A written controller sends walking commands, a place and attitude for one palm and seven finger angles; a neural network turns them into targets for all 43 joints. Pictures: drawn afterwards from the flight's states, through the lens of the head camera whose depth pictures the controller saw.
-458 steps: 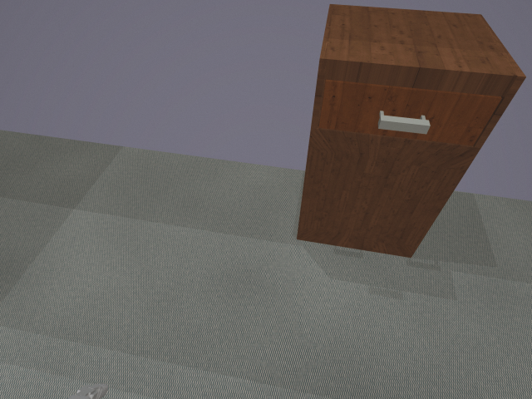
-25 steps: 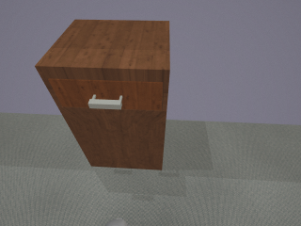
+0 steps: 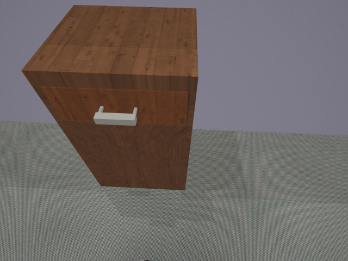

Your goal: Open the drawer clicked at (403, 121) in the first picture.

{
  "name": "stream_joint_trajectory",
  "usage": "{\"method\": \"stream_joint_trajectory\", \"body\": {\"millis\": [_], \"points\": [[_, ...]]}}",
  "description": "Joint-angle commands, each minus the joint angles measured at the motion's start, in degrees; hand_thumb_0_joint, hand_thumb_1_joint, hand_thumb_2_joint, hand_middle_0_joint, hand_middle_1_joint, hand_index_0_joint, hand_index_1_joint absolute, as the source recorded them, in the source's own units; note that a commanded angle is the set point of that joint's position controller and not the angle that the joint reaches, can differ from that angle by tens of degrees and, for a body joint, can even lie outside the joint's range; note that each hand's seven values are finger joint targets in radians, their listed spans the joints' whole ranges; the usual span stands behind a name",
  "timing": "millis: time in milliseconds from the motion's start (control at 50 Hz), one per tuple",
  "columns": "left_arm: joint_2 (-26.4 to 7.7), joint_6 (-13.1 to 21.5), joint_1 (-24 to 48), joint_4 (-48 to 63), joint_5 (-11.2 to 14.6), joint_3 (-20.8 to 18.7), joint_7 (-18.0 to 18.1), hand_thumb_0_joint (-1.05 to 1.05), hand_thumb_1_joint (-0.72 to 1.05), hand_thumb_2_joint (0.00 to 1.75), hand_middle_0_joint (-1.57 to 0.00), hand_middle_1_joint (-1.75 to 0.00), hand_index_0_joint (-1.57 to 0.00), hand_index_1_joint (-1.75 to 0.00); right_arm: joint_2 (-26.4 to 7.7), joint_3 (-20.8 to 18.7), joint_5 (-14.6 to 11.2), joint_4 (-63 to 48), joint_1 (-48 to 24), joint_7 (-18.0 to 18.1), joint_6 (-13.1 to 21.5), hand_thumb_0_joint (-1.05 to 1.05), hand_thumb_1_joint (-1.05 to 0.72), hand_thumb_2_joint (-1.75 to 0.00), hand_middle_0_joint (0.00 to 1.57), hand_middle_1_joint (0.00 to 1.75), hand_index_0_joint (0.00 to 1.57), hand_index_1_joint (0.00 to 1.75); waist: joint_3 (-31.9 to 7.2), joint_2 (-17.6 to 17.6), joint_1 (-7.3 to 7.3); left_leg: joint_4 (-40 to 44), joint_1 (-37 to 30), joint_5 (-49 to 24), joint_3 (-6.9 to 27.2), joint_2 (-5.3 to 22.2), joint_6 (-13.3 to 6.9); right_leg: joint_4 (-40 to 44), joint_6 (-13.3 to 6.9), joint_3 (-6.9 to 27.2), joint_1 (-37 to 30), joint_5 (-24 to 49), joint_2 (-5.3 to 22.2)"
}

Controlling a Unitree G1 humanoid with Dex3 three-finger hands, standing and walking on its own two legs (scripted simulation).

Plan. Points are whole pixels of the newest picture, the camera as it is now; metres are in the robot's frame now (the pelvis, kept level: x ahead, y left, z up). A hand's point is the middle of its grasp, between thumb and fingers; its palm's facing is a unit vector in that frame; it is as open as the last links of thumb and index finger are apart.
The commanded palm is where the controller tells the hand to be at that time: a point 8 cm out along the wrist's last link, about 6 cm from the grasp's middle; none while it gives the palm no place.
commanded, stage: come to a stop and stand still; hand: left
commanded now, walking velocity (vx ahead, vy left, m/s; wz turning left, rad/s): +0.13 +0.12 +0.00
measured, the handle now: (117, 114) +0.54 +0.23 -0.06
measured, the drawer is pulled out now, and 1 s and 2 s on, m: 0.00 0.00 0.00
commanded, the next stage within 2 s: look again from close up in 1.00 s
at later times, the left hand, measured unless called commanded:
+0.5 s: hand out of the picture +0.00 +0.17 -0.16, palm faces +0.06 -0.96 -0.28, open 7.3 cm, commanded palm none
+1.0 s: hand out of the picture -0.01 +0.24 -0.17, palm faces -0.01 -0.97 -0.23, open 7.4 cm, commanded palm none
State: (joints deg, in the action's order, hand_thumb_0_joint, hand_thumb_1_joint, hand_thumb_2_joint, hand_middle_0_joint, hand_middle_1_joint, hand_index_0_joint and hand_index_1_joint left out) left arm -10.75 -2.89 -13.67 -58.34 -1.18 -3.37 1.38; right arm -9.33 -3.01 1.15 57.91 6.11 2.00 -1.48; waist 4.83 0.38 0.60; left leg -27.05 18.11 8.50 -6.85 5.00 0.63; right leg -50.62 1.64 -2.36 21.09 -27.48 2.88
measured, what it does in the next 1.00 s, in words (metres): steps on the spot: right foot, then left foot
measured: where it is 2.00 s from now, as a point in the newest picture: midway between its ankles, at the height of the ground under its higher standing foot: outside the picture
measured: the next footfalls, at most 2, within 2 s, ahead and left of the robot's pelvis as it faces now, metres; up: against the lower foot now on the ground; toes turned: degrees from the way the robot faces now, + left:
right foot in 0.06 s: +0.03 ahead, -0.14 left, +0.00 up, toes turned -3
left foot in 0.56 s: +0.00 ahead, +0.12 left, +0.00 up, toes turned -1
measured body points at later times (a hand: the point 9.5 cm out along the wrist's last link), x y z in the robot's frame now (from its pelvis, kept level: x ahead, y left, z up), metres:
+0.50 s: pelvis -0.01 -0.02 +0.01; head +0.03 -0.04 +0.46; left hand +0.00 +0.22 -0.13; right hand +0.03 -0.27 -0.16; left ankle -0.04 +0.12 -0.71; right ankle -0.01 -0.14 -0.74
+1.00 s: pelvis -0.02 +0.05 +0.00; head -0.01 +0.04 +0.45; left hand -0.01 +0.29 -0.15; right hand +0.02 -0.19 -0.15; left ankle -0.04 +0.12 -0.74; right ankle -0.01 -0.14 -0.73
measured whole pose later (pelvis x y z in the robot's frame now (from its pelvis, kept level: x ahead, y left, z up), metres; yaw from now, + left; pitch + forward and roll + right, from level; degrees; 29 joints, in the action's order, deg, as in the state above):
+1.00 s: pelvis -0.02 +0.05 +0.00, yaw -1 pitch -1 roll +0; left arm -11.1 -1.0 -17.7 -58.6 -1.5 0.8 1.3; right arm -11.7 0.7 0.8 56.8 16.1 0.7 0.1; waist 0.8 0.1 0.5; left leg -27.7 10.2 17.0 -5.7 -2.4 -3.9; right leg -28.2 2.4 0.4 13.3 -14.2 7.0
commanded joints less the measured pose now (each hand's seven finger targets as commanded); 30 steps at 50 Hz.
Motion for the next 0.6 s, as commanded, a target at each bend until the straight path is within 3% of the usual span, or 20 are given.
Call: {"method": "stream_joint_trajectory", "body": {"millis": [0,20,40,60,80,100,120,160,200,260,320,400,420,440,460,480,500,540,560,580], "points": [[-1.2,1.9,-11.4,-0.6,0.0,0.0,-0.1,0.00,0.90,0.90,-0.20,-0.30,-0.20,-0.30,-8.3,-1.8,0.1,-2.1,1.4,-0.7,0.2,0.00,-0.90,-0.90,0.20,0.30,0.20,0.30,-9.3,6.6,2.08,5.3,1.6,8.9,8.0,8.1,-5.3,21.7,-0.4,-2.8,-13.7,12.1,-0.5],[-3.9,2.6,-11.5,-0.9,-0.5,-0.1,0.2,0.00,0.90,0.90,-0.20,-0.30,-0.20,-0.30,-5.3,-1.3,-0.4,-1.8,2.9,-1.2,0.1,0.00,-0.90,-0.90,0.20,0.30,0.20,0.30,-7.3,-2.1,2.06,-0.6,4.9,15.0,5.1,2.7,-2.0,30.6,-1.1,2.8,-14.7,10.4,3.1],[-8.2,3.3,-8.0,0.4,-0.7,-0.1,0.3,0.00,0.90,0.90,-0.20,-0.30,-0.20,-0.30,-1.7,-0.4,-0.8,-2.9,3.4,-1.7,-0.3,0.00,-0.90,-0.90,0.20,0.30,0.20,0.30,-3.2,-13.6,0.56,-7.5,7.3,18.0,2.6,-1.9,1.0,39.7,-5.1,17.3,-7.8,-0.3,14.0],[-10.7,2.7,-4.5,2.3,-0.5,-0.1,0.2,0.00,0.90,0.90,-0.20,-0.30,-0.20,-0.30,-3.3,-0.5,-0.5,-3.7,1.8,-2.2,-0.7,0.00,-0.90,-0.90,0.20,0.30,0.20,0.30,-0.6,-10.3,1.21,-11.4,3.6,19.4,4.9,-1.6,0.5,44.1,-7.9,20.2,1.7,-10.7,17.9],[-11.8,3.1,-2.7,2.8,-0.5,-0.9,0.3,0.00,0.90,0.90,-0.20,-0.30,-0.20,-0.30,-4.1,-0.6,-0.1,-3.9,0.1,-2.2,-1.2,0.00,-0.90,-0.90,0.20,0.30,0.20,0.30,2.5,-16.3,1.93,-15.4,6.9,17.5,6.8,-1.9,0.1,46.2,-8.2,24.9,3.0,-10.8,17.3],[-10.6,3.4,-1.6,2.7,-0.3,-0.6,0.5,0.00,0.90,0.90,-0.20,-0.30,-0.20,-0.30,-5.8,-0.7,0.1,-3.2,1.7,-2.1,-1.2,0.00,-0.90,-0.90,0.20,0.30,0.20,0.30,4.0,-14.9,1.16,-17.8,7.8,14.7,8.6,-1.6,-0.3,45.6,-8.2,24.1,2.1,-6.8,17.3],[-9.8,3.4,-0.1,2.8,-0.3,-0.7,0.6,0.00,0.90,0.90,-0.20,-0.30,-0.20,-0.30,-6.2,-0.9,0.1,-2.0,4.2,-2.2,-0.9,0.00,-0.90,-0.90,0.20,0.30,0.20,0.30,3.2,-10.7,0.00,-19.4,7.6,13.2,8.3,-1.6,-0.1,43.4,-8.6,20.8,-0.4,-0.8,16.8],[-9.3,3.7,0.3,3.1,-0.1,-0.7,0.3,0.00,0.90,0.90,-0.20,-0.30,-0.20,-0.30,-6.1,-0.8,0.1,-0.3,7.8,-2.4,-0.6,0.00,-0.90,-0.90,0.20,0.30,0.20,0.30,0.7,-7.8,-0.28,-22.6,8.5,10.5,7.6,-2.6,0.5,38.8,-8.0,13.6,-6.7,13.0,14.1],[-9.1,3.8,-2.7,2.6,0.0,-0.9,0.5,0.00,0.90,0.90,-0.20,-0.30,-0.20,-0.30,-6.6,-0.8,0.0,-0.6,8.2,-2.2,-0.4,0.00,-0.90,-0.90,0.20,0.30,0.20,0.30,-2.0,-8.4,1.06,-24.7,10.5,10.6,7.4,-3.1,1.4,35.3,-8.6,11.2,-13.2,26.3,14.7],[-8.8,3.7,-5.8,1.3,-0.1,-1.2,1.1,0.00,0.90,0.90,-0.20,-0.30,-0.20,-0.30,-6.5,-0.7,-0.1,-1.7,6.8,-1.8,-0.8,0.00,-0.90,-0.90,0.20,0.30,0.20,0.30,-3.2,-8.1,2.43,-25.9,11.8,12.8,7.6,-3.0,2.2,32.3,-10.4,11.1,-17.7,39.2,16.7],[-9.2,3.4,-6.2,0.9,-0.4,-1.4,1.4,0.00,0.90,0.90,-0.20,-0.30,-0.20,-0.30,-6.0,-0.7,-0.3,-2.6,5.9,-1.6,-1.1,0.00,-0.90,-0.90,0.20,0.30,0.20,0.30,-4.2,-10.4,2.84,-23.0,10.2,15.5,7.1,-3.3,2.4,30.9,-11.2,10.9,-18.8,43.9,16.9],[-10.1,2.9,-4.0,1.1,-0.7,-1.5,1.2,0.00,0.90,0.90,-0.20,-0.30,-0.20,-0.30,-5.2,-0.3,-0.7,-2.6,6.6,-1.6,-0.6,0.00,-0.90,-0.90,0.20,0.30,0.20,0.30,-5.2,-12.6,2.21,-14.1,3.3,15.2,5.3,-4.0,1.7,30.9,-10.9,10.1,-15.1,38.9,15.1],[-10.0,2.9,-2.9,0.9,-0.7,-1.5,1.2,0.00,0.90,0.90,-0.20,-0.30,-0.20,-0.30,-4.8,-0.2,-0.8,-2.2,7.8,-1.6,-0.3,0.00,-0.90,-0.90,0.20,0.30,0.20,0.30,-5.9,-13.0,1.30,-9.9,0.8,13.8,4.8,-4.3,1.6,30.1,-10.3,9.7,-14.5,37.5,14.4],[-10.0,4.9,-7.8,1.0,-0.9,-0.2,3.5,0.00,0.90,0.90,-0.20,-0.30,-0.20,-0.30,-6.1,0.2,-0.5,-6.8,6.3,-1.6,1.6,0.00,-0.90,-0.90,0.20,0.30,0.20,0.30,-10.0,-9.2,0.62,-11.8,2.3,17.5,2.9,-6.9,2.1,22.6,-8.6,15.3,-21.8,71.5,14.0],[-12.8,5.3,-6.8,3.6,-0.7,-0.6,3.1,0.00,0.90,0.90,-0.20,-0.30,-0.20,-0.30,-4.8,0.3,-0.8,-7.6,7.9,-1.8,1.7,0.00,-0.90,-0.90,0.20,0.30,0.20,0.30,-13.8,-8.4,0.41,-9.7,2.1,14.4,4.0,-5.2,-0.3,20.1,-8.3,10.3,-23.3,66.9,13.5],[-12.1,5.0,-4.2,4.1,-0.3,-0.6,2.8,0.00,0.90,0.90,-0.20,-0.30,-0.20,-0.30,-5.1,0.7,-1.4,-7.8,10.4,-1.7,1.4,0.00,-0.90,-0.90,0.20,0.30,0.20,0.30,-15.1,-8.1,-1.69,-4.3,-2.3,9.2,3.9,-5.4,-0.4,19.2,-7.4,7.2,-20.4,53.8,11.7],[-10.3,4.6,-3.4,4.1,0.2,0.1,2.6,0.00,0.90,0.90,-0.20,-0.30,-0.20,-0.30,-5.9,0.8,-1.1,-7.0,11.2,-1.7,1.7,0.00,-0.90,-0.90,0.20,0.30,0.20,0.30,-13.0,-5.9,-2.18,2.3,-6.4,4.3,4.2,-4.0,-0.6,17.5,-6.0,5.5,-16.3,44.5,9.4],[-6.0,3.3,-5.7,4.4,0.4,1.0,2.3,0.00,0.90,0.90,-0.20,-0.30,-0.20,-0.30,-9.9,0.6,0.0,-6.9,10.9,-1.6,1.9,0.00,-0.90,-0.90,0.20,0.30,0.20,0.30,-9.0,7.4,0.07,0.5,-7.5,-15.7,10.1,4.8,-3.8,17.0,-2.8,0.4,-8.8,19.7,3.3],[-5.3,3.2,-6.3,4.6,0.1,1.1,2.3,0.00,0.90,0.90,-0.20,-0.30,-0.20,-0.30,-9.8,0.9,0.1,-7.6,10.5,-1.4,1.5,0.00,-0.90,-0.90,0.20,0.30,0.20,0.30,-6.4,3.7,0.22,-1.3,-5.4,-16.2,9.2,5.3,-4.6,19.1,-2.9,0.0,-7.7,15.6,2.0],[-5.3,2.8,-4.1,4.1,-0.1,1.5,2.1,0.00,0.90,0.90,-0.20,-0.30,-0.20,-0.30,-9.3,1.0,-0.1,-7.2,10.0,-1.3,1.7,0.00,-0.90,-0.90,0.20,0.30,0.20,0.30,-4.0,10.2,-0.76,1.1,-3.8,-16.7,10.8,3.8,-4.3,18.0,-2.4,-1.1,-7.8,12.7,1.4]]}}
